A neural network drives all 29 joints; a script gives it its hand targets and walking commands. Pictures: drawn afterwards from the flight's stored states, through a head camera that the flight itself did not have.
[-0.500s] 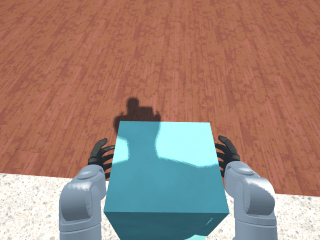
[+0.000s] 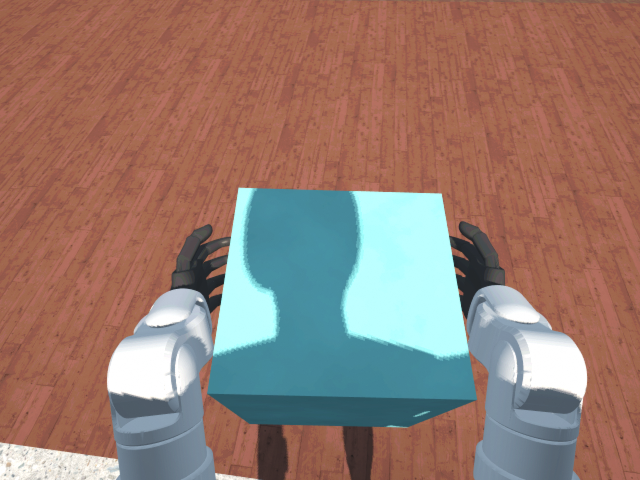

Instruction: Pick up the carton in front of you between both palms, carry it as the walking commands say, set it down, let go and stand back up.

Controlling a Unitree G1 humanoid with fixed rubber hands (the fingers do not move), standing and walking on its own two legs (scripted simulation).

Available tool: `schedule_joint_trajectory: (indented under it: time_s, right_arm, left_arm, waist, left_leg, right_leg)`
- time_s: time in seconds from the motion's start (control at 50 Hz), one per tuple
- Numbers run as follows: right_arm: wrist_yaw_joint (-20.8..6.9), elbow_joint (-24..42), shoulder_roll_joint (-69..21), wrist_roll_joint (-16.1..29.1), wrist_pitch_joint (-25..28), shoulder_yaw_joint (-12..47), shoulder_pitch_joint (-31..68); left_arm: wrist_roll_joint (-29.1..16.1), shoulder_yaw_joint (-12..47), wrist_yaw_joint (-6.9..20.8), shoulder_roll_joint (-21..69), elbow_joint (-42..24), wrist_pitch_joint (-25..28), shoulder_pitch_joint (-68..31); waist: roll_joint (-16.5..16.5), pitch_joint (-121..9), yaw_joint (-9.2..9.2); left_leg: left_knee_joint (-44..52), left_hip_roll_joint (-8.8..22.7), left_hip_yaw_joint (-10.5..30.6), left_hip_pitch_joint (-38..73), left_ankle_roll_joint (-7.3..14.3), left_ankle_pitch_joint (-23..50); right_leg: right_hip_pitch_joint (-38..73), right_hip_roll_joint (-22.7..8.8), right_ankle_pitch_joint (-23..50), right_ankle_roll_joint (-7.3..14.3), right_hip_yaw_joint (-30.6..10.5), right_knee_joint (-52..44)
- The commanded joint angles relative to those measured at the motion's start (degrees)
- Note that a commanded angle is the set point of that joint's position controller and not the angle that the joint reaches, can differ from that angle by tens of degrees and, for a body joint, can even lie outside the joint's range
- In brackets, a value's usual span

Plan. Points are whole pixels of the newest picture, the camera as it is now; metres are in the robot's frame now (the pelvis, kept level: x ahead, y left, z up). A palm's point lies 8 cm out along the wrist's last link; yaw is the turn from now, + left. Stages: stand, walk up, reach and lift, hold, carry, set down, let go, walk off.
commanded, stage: carry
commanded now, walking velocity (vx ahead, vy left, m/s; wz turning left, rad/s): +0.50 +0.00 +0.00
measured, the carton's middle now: (333, 323) +0.29 +0.00 +0.07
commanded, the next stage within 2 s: none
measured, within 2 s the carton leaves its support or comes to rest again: neither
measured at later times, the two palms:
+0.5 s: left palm (249, 84) +0.72 +0.14 +0.16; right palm (422, 79) +0.70 -0.16 +0.17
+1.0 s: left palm (263, 11) +1.00 +0.14 +0.19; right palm (399, 3) +1.02 -0.16 +0.19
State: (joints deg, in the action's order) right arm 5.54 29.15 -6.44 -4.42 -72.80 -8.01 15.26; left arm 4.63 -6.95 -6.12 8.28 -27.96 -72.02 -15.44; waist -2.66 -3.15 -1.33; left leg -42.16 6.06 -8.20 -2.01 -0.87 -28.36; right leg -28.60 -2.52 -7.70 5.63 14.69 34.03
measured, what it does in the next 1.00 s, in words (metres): climbs: left foot, then right foot 0.03 m higher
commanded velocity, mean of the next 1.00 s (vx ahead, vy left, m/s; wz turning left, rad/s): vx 0.35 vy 0.00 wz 0.00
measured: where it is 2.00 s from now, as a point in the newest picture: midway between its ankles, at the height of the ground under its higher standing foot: (340, 278)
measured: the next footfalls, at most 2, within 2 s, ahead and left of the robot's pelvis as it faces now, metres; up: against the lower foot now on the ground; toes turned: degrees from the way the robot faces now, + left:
left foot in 0.42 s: +0.46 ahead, +0.09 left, +0.02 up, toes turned +6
right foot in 0.82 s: +0.73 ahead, -0.11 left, +0.05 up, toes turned -5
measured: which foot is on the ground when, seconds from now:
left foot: up 0.00-0.40, down 0.42-0.84, up 0.86-1.00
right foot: down 0.00-0.44, up 0.46-0.80, down 0.82-1.00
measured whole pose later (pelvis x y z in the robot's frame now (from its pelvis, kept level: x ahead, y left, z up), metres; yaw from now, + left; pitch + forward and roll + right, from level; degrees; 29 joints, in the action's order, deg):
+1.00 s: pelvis +0.61 -0.03 +0.06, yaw +0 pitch +6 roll +1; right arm 7.5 6.7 -1.6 -4.1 -75.1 -17.3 47.4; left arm 4.4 -16.1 -7.5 2.7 -7.5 -74.2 -45.3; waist 0.4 8.2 -3.6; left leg -67.4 -1.3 -0.9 -31.3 1.6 -28.0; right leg -25.9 -0.3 -14.4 4.8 7.2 28.5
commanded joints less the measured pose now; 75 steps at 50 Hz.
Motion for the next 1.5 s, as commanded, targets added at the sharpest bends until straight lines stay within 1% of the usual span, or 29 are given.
schedule_joint_trajectory:
  time_s: [0.0, 0.04, 0.06, 0.22, 0.34, 0.4, 0.42, 0.44, 0.46, 0.5, 0.54, 0.64, 0.7, 0.76, 0.78, 0.8, 0.82, 0.84, 0.86, 0.92, 1.02, 1.1, 1.14, 1.16, 1.18, 1.2, 1.3, 1.36, 1.48]
  right_arm:
    - [-11.70, 1.98, -37.37, 22.86, -3.33, 39.49, 35.77]
    - [-11.36, -0.63, -39.69, 23.45, -3.64, 38.48, 39.63]
    - [-11.21, -2.11, -40.42, 23.62, -3.69, 38.10, 41.69]
    - [-9.81, -17.66, -44.22, 22.70, -3.68, 36.03, 57.45]
    - [-9.83, -26.04, -47.28, 25.24, -3.42, 32.15, 68.86]
    - [-10.08, -30.54, -48.48, 25.49, -3.49, 28.45, 71.06]
    - [-10.27, -31.79, -48.81, 25.50, -3.44, 27.26, 70.39]
    - [-10.14, -32.47, -47.28, 24.58, -3.13, 25.61, 71.68]
    - [-10.30, -33.46, -50.05, 25.04, -3.12, 25.67, 70.57]
    - [-10.78, -27.53, -53.86, 26.90, -2.42, 26.11, 75.42]
    - [-10.64, -21.24, -57.03, 28.41, -1.89, 28.01, 78.66]
    - [-9.85, -11.05, -54.31, 27.45, -0.77, 32.23, 73.99]
    - [-10.36, -9.62, -50.63, 27.28, -0.62, 35.11, 71.85]
    - [-11.12, -13.55, -47.53, 26.54, -1.20, 36.12, 68.95]
    - [-11.26, -15.19, -46.76, 26.20, -1.43, 35.99, 68.15]
    - [-11.37, -17.06, -46.30, 25.60, -1.61, 35.84, 67.04]
    - [-11.50, -18.75, -45.69, 24.97, -1.83, 35.43, 67.19]
    - [-11.72, -20.64, -47.19, 24.80, -2.40, 34.34, 66.83]
    - [-11.77, -21.95, -47.28, 24.22, -2.36, 33.54, 66.93]
    - [-11.00, -20.60, -50.17, 23.00, -1.74, 31.32, 70.04]
    - [-8.11, -18.26, -47.59, 18.06, -1.28, 28.96, 66.76]
    - [-7.70, -20.84, -44.92, 16.87, -2.15, 29.57, 64.87]
    - [-8.79, -23.07, -45.50, 18.06, -2.84, 30.25, 65.88]
    - [-9.55, -24.39, -45.83, 19.19, -3.23, 30.30, 66.45]
    - [-10.08, -26.52, -45.81, 19.39, -3.35, 29.82, 68.07]
    - [-10.54, -29.07, -46.52, 19.99, -3.30, 29.33, 67.69]
    - [-12.03, -29.00, -53.23, 24.36, -2.66, 29.47, 73.08]
    - [-11.90, -31.60, -54.21, 24.27, -2.25, 28.06, 71.16]
    - [-11.15, -29.13, -54.79, 26.91, -1.26, 29.18, 77.87]
  left_arm:
    - [-23.97, 37.44, 12.82, 34.21, -2.40, -3.48, -32.77]
    - [-25.39, 37.89, 12.63, 37.16, -2.32, -4.07, -39.14]
    - [-26.05, 37.97, 12.70, 38.57, -1.45, -4.35, -42.33]
    - [-27.99, 34.97, 13.84, 41.24, 14.05, -4.45, -58.71]
    - [-27.69, 30.48, 12.68, 43.52, 22.72, -3.92, -69.71]
    - [-27.62, 28.14, 11.84, 45.66, 25.63, -4.11, -73.33]
    - [-27.42, 27.54, 11.64, 45.98, 26.05, -4.14, -74.34]
    - [-27.57, 26.61, 11.51, 48.38, 26.90, -4.47, -75.18]
    - [-26.76, 26.02, 11.15, 47.72, 26.47, -4.37, -76.28]
    - [-25.28, 24.76, 10.31, 49.79, 23.68, -3.75, -78.78]
    - [-22.92, 23.98, 9.32, 50.79, 21.39, -3.29, -76.62]
    - [-17.46, 26.48, 7.46, 47.05, 14.77, -1.35, -67.80]
    - [-16.63, 29.35, 7.29, 43.85, 12.39, -0.89, -66.74]
    - [-17.59, 31.24, 8.03, 41.46, 14.29, -1.66, -65.56]
    - [-18.19, 31.49, 8.55, 41.38, 16.01, -2.01, -64.56]
    - [-19.06, 31.53, 9.28, 41.40, 17.00, -2.27, -64.47]
    - [-20.31, 31.66, 10.17, 41.83, 18.22, -2.53, -64.90]
    - [-20.50, 30.84, 10.65, 41.58, 20.77, -2.54, -64.26]
    - [-22.27, 31.07, 11.21, 43.67, 21.51, -2.81, -63.08]
    - [-26.78, 32.12, 12.48, 50.07, 15.30, -2.21, -72.09]
    - [-29.40, 33.21, 12.54, 50.05, 9.91, -2.23, -76.25]
    - [-27.90, 32.67, 12.87, 46.86, 14.96, -3.09, -72.25]
    - [-27.02, 32.31, 13.19, 46.71, 18.65, -3.50, -71.74]
    - [-26.34, 31.96, 13.26, 46.27, 20.91, -3.70, -71.44]
    - [-26.03, 31.52, 13.32, 46.83, 22.58, -4.14, -72.27]
    - [-25.80, 31.05, 13.29, 47.34, 24.80, -4.55, -72.29]
    - [-26.14, 28.78, 12.80, 52.39, 28.20, -3.70, -75.51]
    - [-25.11, 26.70, 12.58, 53.34, 32.50, -3.27, -71.39]
    - [-26.26, 26.35, 12.25, 52.84, 29.23, -2.31, -76.84]
  waist:
    - [17.26, -20.61, -1.79]
    - [7.12, -19.99, -1.12]
    - [6.03, -20.27, -0.76]
    - [9.61, -16.96, -1.30]
    - [11.90, -14.95, -2.08]
    - [8.29, -22.22, 3.33]
    - [2.37, -27.83, 6.15]
    - [-14.36, -37.05, 6.13]
    - [-17.23, -36.76, 7.34]
    - [-5.02, -30.37, 7.35]
    - [-1.75, -30.29, 6.06]
    - [-2.97, -29.98, 6.09]
    - [-4.21, -27.32, 5.59]
    - [-7.07, -24.95, 4.36]
    - [-6.82, -26.63, 1.90]
    - [-5.72, -29.90, -0.79]
    - [2.41, -34.49, -2.93]
    - [19.98, -41.00, -3.46]
    - [18.30, -40.89, -3.73]
    - [8.40, -31.69, -3.90]
    - [9.01, -31.68, -2.65]
    - [12.18, -30.74, -1.44]
    - [10.25, -29.55, 0.42]
    - [7.02, -30.23, 1.51]
    - [-1.92, -33.40, 1.16]
    - [-7.63, -34.05, 2.25]
    - [-2.46, -30.29, 1.20]
    - [1.26, -31.49, 1.27]
    - [-1.49, -23.57, 1.93]
  left_leg:
    - [-36.41, -4.96, 7.10, -35.85, 2.63, 0.85]
    - [-34.16, -0.77, 8.88, -36.90, 4.83, 6.90]
    - [-30.78, 0.35, 8.96, -35.48, 4.87, 9.49]
    - [-14.50, -0.58, 3.43, -42.23, 2.97, 18.15]
    - [3.58, -4.63, -1.78, -35.39, 5.56, 20.39]
    - [12.97, -10.56, -6.66, -11.22, 7.23, 21.71]
    - [13.41, -1.60, 5.97, 4.16, 8.46, 16.20]
    - [15.78, 14.91, 35.63, 23.46, 17.88, 17.88]
    - [21.81, 15.63, 44.84, 26.89, 20.63, 19.31]
    - [15.27, 12.43, 31.84, 23.95, 17.74, 36.76]
    - [15.33, 10.64, 25.58, 20.58, 14.23, 39.41]
    - [16.42, 9.87, 19.60, 22.84, 14.65, 41.00]
    - [17.92, 6.35, 12.80, 16.48, 13.14, 44.36]
    - [12.57, 2.88, 4.25, 10.64, 9.45, 64.75]
    - [5.88, 1.94, 1.62, 8.49, 7.05, 69.23]
    - [-1.51, 1.11, 0.03, 2.79, 4.31, 61.78]
    - [-11.02, -1.07, 2.37, -10.67, 1.89, 33.52]
    - [-28.39, -9.83, 4.89, -27.73, 0.18, -3.19]
    - [-36.72, -9.55, 9.54, -33.64, 1.49, -7.46]
    - [-31.43, -5.91, 10.77, -41.74, 3.15, -0.75]
    - [-9.00, -6.45, 7.10, -33.21, 1.53, 2.94]
    - [8.03, -8.89, 2.81, -20.33, 1.31, 15.60]
    - [19.70, -6.90, 2.39, -8.31, 2.81, 29.66]
    - [19.10, 0.51, 9.47, 1.39, 4.94, 43.06]
    - [10.68, 11.08, 18.62, 11.08, 9.66, 70.38]
    - [9.31, 11.93, 20.88, 14.25, 13.39, 71.59]
    - [8.99, 4.62, 12.43, 2.54, 7.00, 58.40]
    - [8.27, 2.17, 10.34, -1.13, 5.91, 46.61]
    - [13.41, 5.27, 18.95, -1.77, 10.41, 9.08]
  right_leg:
    - [43.70, -21.36, -4.31, 8.39, -39.64, -19.73]
    - [37.63, -17.95, 7.51, 5.42, -28.98, -16.20]
    - [34.96, -16.70, 8.11, 3.78, -24.99, -16.68]
    - [33.90, -12.55, 9.85, 5.46, -14.04, -18.28]
    - [34.50, -10.20, 21.22, 4.04, -9.26, -12.81]
    - [28.83, -6.89, 33.06, -0.45, -2.79, 7.42]
    - [17.56, -5.33, 16.25, -2.30, -5.03, 19.58]
    - [-1.35, 2.49, -10.78, -4.62, -9.12, 36.00]
    - [-12.02, 6.30, -22.60, -4.24, -14.19, 47.26]
    - [-20.45, 1.89, -19.29, -2.30, -16.32, 50.66]
    - [-19.40, -0.11, -15.49, -1.73, -16.68, 45.11]
    - [-23.83, -0.24, -17.24, -2.74, -13.30, 34.38]
    - [-16.94, 0.49, -8.84, -3.29, -10.56, 17.97]
    - [-1.69, 6.72, -1.33, -3.19, -1.80, 1.69]
    - [7.82, 8.53, 5.86, -2.60, -0.31, -4.17]
    - [20.74, 6.18, 13.41, -1.40, -1.65, -7.96]
    - [37.83, -6.50, 34.16, 1.64, -15.43, -3.08]
    - [54.74, -19.61, 52.87, 13.04, -37.33, -1.48]
    - [55.79, -19.63, 50.35, 14.20, -39.49, -2.45]
    - [49.93, -15.45, 46.09, 8.56, -30.76, -4.42]
    - [42.73, -12.37, 43.97, 6.23, -20.99, -5.95]
    - [34.19, -9.48, 40.33, 4.11, -13.14, -2.91]
    - [26.41, -6.82, 27.47, 0.93, -10.41, 1.27]
    - [17.89, -5.96, 11.70, -1.47, -11.22, 3.18]
    - [10.34, -2.81, -9.44, -4.41, -11.28, 5.72]
    - [6.59, -1.18, -18.24, -4.95, -12.99, 3.49]
    - [19.26, -1.34, -2.46, -5.28, -12.51, -4.42]
    - [24.87, -2.97, 8.43, -4.75, -13.40, -1.65]
    - [14.69, -0.43, -18.77, -2.84, -12.49, -0.14]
